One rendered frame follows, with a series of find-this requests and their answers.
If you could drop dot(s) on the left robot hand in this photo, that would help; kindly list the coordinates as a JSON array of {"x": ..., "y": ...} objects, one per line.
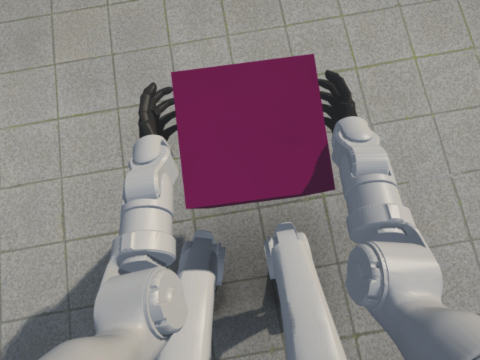
[{"x": 150, "y": 121}]

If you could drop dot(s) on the right robot forearm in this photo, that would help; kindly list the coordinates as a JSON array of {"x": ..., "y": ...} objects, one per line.
[{"x": 376, "y": 212}]

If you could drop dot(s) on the robot right thigh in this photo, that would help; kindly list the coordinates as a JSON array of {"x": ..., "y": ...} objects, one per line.
[{"x": 308, "y": 327}]

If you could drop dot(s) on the right robot upper arm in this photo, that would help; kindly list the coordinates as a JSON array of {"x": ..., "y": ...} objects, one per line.
[{"x": 401, "y": 286}]

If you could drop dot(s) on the left robot forearm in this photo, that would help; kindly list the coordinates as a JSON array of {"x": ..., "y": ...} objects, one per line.
[{"x": 145, "y": 238}]

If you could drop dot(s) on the right robot hand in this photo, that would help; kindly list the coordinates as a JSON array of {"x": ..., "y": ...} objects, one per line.
[{"x": 340, "y": 98}]

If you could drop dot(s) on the carton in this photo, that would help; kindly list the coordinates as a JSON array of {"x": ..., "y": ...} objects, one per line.
[{"x": 251, "y": 132}]

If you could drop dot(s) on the left robot shin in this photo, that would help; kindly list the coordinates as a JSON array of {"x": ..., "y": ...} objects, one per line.
[{"x": 200, "y": 234}]

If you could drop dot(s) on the left robot upper arm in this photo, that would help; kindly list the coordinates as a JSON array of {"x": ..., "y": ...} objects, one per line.
[{"x": 135, "y": 315}]

